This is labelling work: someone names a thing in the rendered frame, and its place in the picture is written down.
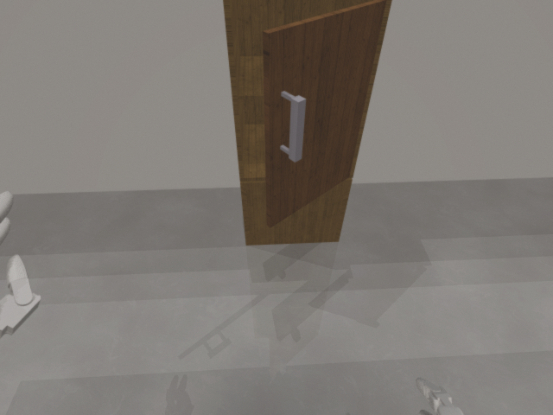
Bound cupboard door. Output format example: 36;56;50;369
263;0;386;228

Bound robot left hand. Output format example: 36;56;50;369
0;191;41;338

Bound robot right hand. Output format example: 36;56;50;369
416;378;464;415

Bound handle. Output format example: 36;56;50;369
280;91;306;162

